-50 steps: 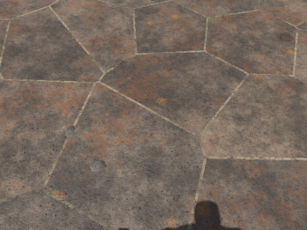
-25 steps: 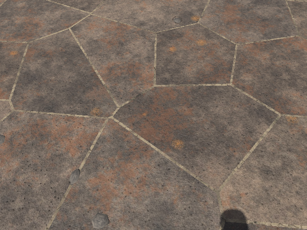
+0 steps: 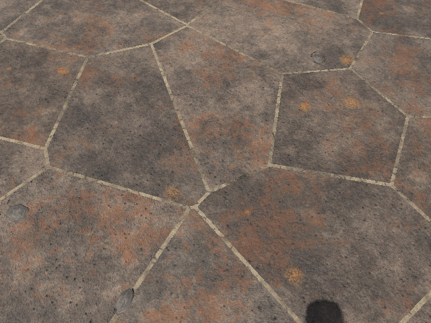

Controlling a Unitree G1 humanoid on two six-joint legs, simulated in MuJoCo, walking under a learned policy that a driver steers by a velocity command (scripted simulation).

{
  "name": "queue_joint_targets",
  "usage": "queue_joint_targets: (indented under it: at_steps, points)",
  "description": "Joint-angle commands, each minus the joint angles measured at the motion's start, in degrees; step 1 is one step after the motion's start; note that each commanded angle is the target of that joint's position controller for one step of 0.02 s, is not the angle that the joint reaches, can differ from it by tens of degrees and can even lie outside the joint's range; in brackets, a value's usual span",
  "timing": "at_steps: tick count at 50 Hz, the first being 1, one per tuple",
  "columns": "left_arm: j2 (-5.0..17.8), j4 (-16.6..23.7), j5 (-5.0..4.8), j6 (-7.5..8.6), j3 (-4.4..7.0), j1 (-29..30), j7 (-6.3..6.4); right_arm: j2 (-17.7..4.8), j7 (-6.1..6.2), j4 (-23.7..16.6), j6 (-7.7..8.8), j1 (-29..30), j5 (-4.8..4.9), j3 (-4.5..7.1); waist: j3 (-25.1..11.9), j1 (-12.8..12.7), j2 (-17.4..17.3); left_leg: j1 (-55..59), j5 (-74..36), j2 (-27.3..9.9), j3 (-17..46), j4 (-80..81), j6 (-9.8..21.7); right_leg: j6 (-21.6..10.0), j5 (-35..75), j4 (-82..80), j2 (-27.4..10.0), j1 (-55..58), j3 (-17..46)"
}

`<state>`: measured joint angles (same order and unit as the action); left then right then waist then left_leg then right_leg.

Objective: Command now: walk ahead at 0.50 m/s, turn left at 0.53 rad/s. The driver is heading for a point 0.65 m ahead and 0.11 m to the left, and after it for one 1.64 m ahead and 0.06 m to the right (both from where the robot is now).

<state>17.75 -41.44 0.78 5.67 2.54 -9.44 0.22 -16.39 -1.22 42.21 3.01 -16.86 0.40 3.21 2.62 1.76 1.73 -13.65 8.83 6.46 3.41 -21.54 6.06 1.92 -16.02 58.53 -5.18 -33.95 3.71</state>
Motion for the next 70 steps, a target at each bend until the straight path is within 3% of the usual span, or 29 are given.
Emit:
queue_joint_targets:
  at_steps: [1, 8, 11, 13, 14, 15, 16, 17, 20, 24, 34, 37, 38, 39, 40, 41, 42, 43, 44, 46, 50, 56, 61, 64, 66, 67, 68, 69, 70]
  points:
    - [4.1, 4.0, 0.38, -0.15, 1.26, 0.7, 0.45, -9.9, 1.29, -4.2, 1.02, 1.4, 0.31, 2.7, -2.9, -1.4, -4.6, 0.7, -14.7, -13.6, 13.0, 9.6, 9.9, 2.1, 8.7, -8.3, 0.3, -1.8, -0.4]
    - [3.5, 7.4, -0.98, 1.23, 0.89, 12.6, -1.1, -10.0, 2.41, -1.7, -0.4, -4.8, 1.26, 2.83, -1.9, 2.9, -6.3, 3.3, -6.3, -12.6, 16.1, 4.9, 6.0, 1.5, 20.6, -28.8, 5.0, 4.4, 0.6]
    - [5.3, 7.3, -1.16, 1.91, 1.72, 11.2, -1.58, -9.8, 2.71, -1.6, -1.05, -4.6, 1.08, 2.97, -2.2, 1.4, -8.0, 8.1, -7.5, -14.4, 21.1, -0.1, 4.9, -0.6, 14.1, -31.8, 5.4, 7.0, 1.6]
    - [7.3, 5.3, -0.84, 2.41, 2.95, 3.1, -1.08, -8.3, 2.5, -2.2, -1.27, -2.9, 0.89, 2.51, -6.0, -3.1, -8.5, 6.8, -12.8, -11.6, 20.4, -7.5, 2.8, -3.6, 13.8, -35.4, 5.0, 19.4, 0.2]
    - [9.8, 4.5, 0.16, 2.59, 3.78, -5.0, -0.58, -5.4, 2.17, -3.3, -1.02, -2.3, 0.22, 1.37, -13.6, -6.9, -5.1, 0.8, -9.2, -8.6, 16.8, -20.7, 0.9, -7.3, 12.8, -33.1, -2.5, 34.2, 6.4]
    - [14.6, 3.1, 0.87, 1.83, 5.12, -11.9, -0.31, -1.6, 2.15, -4.5, -0.46, -9.7, 1.24, 0.18, -22.4, -5.5, 10.0, -19.2, 13.4, 0.1, 8.3, -40.2, -3.7, -16.6, 4.8, -34.4, -16.0, 55.9, 29.1]
    - [10.8, 2.4, -0.91, 1.29, 4.47, -12.4, -0.72, -5.6, 2.2, -4.4, -0.14, -10.8, 1.73, 0.47, -21.7, -5.5, 14.5, -28.8, 25.2, -3.0, 7.5, -49.6, -4.7, -18.2, -7.4, -39.0, -20.2, 56.4, 41.6]
    - [6.6, 3.2, -1.12, 0.92, 3.34, -9.6, -0.48, -9.9, 2.15, -4.3, -0.37, -5.6, 1.84, 1.71, -13.1, -6.8, 7.5, -31.5, 20.4, -5.9, 7.7, -52.9, -5.2, -15.5, -10.6, -40.6, -17.6, 49.0, 33.9]
    - [3.2, 2.8, -0.04, 0.24, 1.97, -3.6, -0.21, -8.3, 1.73, -6.3, -1.0, 1.3, 0.73, 2.22, -2.2, -4.1, 3.3, -27.5, 11.3, -10.9, 4.5, -48.0, -5.8, -11.9, 4.1, -44.7, -10.7, 31.6, 15.4]
    - [4.8, 0.9, -0.6, 0.98, 2.7, -3.0, -0.4, -4.1, 1.17, -7.9, -2.08, 2.4, 1.02, 1.37, -0.5, -2.7, 3.9, -26.3, 7.7, -12.8, 2.2, -41.4, -6.7, -13.3, 12.4, -49.6, -9.8, 26.7, 5.6]
    - [9.9, -3.2, -2.01, -0.78, 4.16, -7.0, -0.07, -3.1, -1.72, -12.5, -1.22, 15.9, 1.13, 0.69, 1.9, -6.3, 1.7, -23.0, -7.3, -11.2, -3.9, -16.4, -4.2, -9.9, 22.6, -48.5, -10.3, 35.0, -9.9]
    - [12.3, -3.5, -2.87, -1.9, 4.94, -7.0, 0.29, -5.8, -1.98, -13.0, -1.7, 13.1, 0.58, 2.12, -1.2, -2.9, 3.5, -15.4, 1.3, -6.8, -8.0, -14.4, -0.8, -8.2, 45.5, -38.6, -10.8, 38.6, -13.1]
    - [12.7, -3.4, -3.11, -2.37, 5.01, -6.4, 0.48, -7.8, -1.79, -11.5, -1.94, 6.6, 0.55, 3.37, -4.9, 1.1, 3.2, -6.6, 1.2, -4.3, -9.5, -12.2, 0.9, -7.1, 52.1, -29.2, -9.7, 37.3, -14.8]
    - [11.1, -3.1, -2.79, -2.47, 4.35, -6.8, 0.75, -11.1, -1.0, -8.7, -2.34, -3.5, 0.83, 5.32, -10.0, 6.1, 1.4, 8.8, -1.6, -2.6, -8.5, -10.0, 3.1, -5.2, 49.0, -16.0, -7.6, 29.7, -16.2]
    - [5.1, -1.7, -0.21, -2.0, 2.17, -10.1, 0.43, -15.9, 0.29, -7.4, -2.64, -8.9, 1.06, 6.34, -15.1, 5.4, -11.0, 28.5, -0.5, -15.7, 12.5, -8.8, 8.6, -2.5, 12.9, 3.8, -3.1, 8.9, -16.1]
    - [2.6, -0.2, -0.4, -0.3, 0.52, -12.3, -0.32, -17.1, 0.05, -9.4, -1.65, -6.9, 1.14, 5.53, -25.0, 2.1, -17.2, 37.1, 10.0, -27.4, 42.5, 1.5, 17.7, -1.0, -18.5, 18.4, 6.0, -4.9, -5.2]
    - [8.5, -0.5, -2.98, 0.69, 2.09, -7.0, -1.04, -11.5, -0.47, -8.8, -0.87, -6.7, 0.51, 3.93, -21.5, 5.4, -8.5, 34.0, 11.1, -26.8, 37.1, 4.2, 14.3, -1.7, -14.8, 20.9, 2.6, -9.9, 0.6]
    - [8.3, 0.6, -4.12, 1.16, 1.87, -3.8, -1.27, -10.2, -0.53, -8.2, -0.29, -4.6, 0.11, 3.35, -13.7, 4.5, -7.9, 26.1, 7.0, -25.1, 28.0, 4.1, 12.1, -2.8, -10.8, 18.6, 0.4, -11.1, -0.5]
    - [7.3, 0.0, -3.23, 1.14, 1.69, -2.9, -0.82, -8.7, -0.52, -7.8, 0.14, -0.8, 0.02, 2.79, -9.2, 2.0, -3.7, 17.7, 1.3, -22.6, 21.1, 4.4, 9.8, -2.9, -6.4, 14.0, -2.4, -8.7, -0.7]
    - [7.2, -1.6, -2.29, -0.28, 2.01, -5.7, -0.82, -6.1, -0.42, -7.7, 1.01, 3.5, -0.9, 1.82, -6.3, -1.6, -6.2, 7.7, -6.6, -19.7, 13.3, 7.6, 8.3, -2.3, -1.1, 9.6, -4.8, -1.7, 0.2]
    - [4.4, -2.6, -2.24, -2.63, 1.7, -5.4, -0.41, -6.7, 0.02, -4.9, 2.97, 3.4, -1.38, 2.15, -2.7, -2.3, -4.4, 3.8, -12.6, -18.8, 4.0, 12.8, 7.9, -0.3, 6.8, 3.6, -3.9, -3.1, 1.3]
    - [2.1, -0.8, -2.06, -1.77, 1.12, 1.9, -1.58, -7.0, 1.19, -2.1, 3.11, 2.2, -1.33, 2.01, 0.8, 0.6, -4.2, 7.6, -13.5, -17.1, -6.6, 15.1, 3.8, -0.5, 24.5, -15.4, -0.7, -4.2, -0.2]
    - [0.8, 3.2, -1.87, -1.54, 0.28, 8.5, -3.56, -8.2, 1.73, 1.3, 1.37, -2.1, -0.43, 2.61, 3.2, 3.3, -3.2, 18.9, -21.3, -20.8, -9.3, 11.5, 3.2, -3.1, 19.7, -23.1, 0.5, -9.0, -3.4]
    - [2.3, 5.0, -1.82, -1.79, 0.97, 7.1, -4.52, -10.2, 2.59, 1.3, -0.22, -1.0, -0.01, 3.18, 0.1, 0.9, -5.8, 23.0, -44.3, -21.6, -11.4, 2.9, 1.6, -6.0, 10.3, -23.9, 4.2, -4.1, -8.0]
    - [6.0, 3.7, -1.83, -2.3, 2.91, -2.2, -4.2, -11.4, 3.41, 0.9, -1.12, 0.2, 0.02, 3.39, -6.4, -4.7, -7.5, 21.0, -58.0, -20.5, -13.0, -11.5, -0.3, -8.9, 6.6, -23.9, 8.4, 9.4, -10.2]
    - [9.3, 2.0, -1.9, -2.48, 4.62, -11.3, -3.36, -11.0, 3.73, 0.4, -1.03, 1.2, 0.23, 3.03, -11.0, -10.0, -5.2, 12.7, -50.9, -18.2, -14.1, -25.0, -2.4, -11.6, 10.7, -28.1, 8.5, 24.7, -7.1]
    - [15.6, 1.4, -1.84, -2.84, 6.29, -16.8, -2.18, -5.2, 3.19, -1.9, 0.22, -3.8, -1.42, 1.14, -18.1, -8.2, 7.4, -10.1, -13.3, -10.9, -13.5, -46.8, -6.0, -20.1, 11.2, -27.7, -5.9, 47.5, 17.0]
    - [14.6, 2.5, -2.21, -2.28, 5.6, -15.9, -2.31, -3.3, 1.93, -2.7, 2.5, -4.0, -1.42, -0.19, -25.9, -6.7, 9.8, -25.3, 24.9, -0.9, -1.5, -59.8, -7.4, -28.4, 4.5, -37.4, -14.6, 58.6, 44.7]
    - [10.8, 2.6, -1.79, -2.09, 4.53, -15.3, -2.23, -7.8, 0.77, -3.9, 4.26, 2.3, 0.99, 0.99, -21.4, -9.6, 4.7, -31.5, 21.7, -5.3, 4.4, -61.2, -5.9, -24.8, 1.2, -40.1, -12.9, 56.4, 38.3]
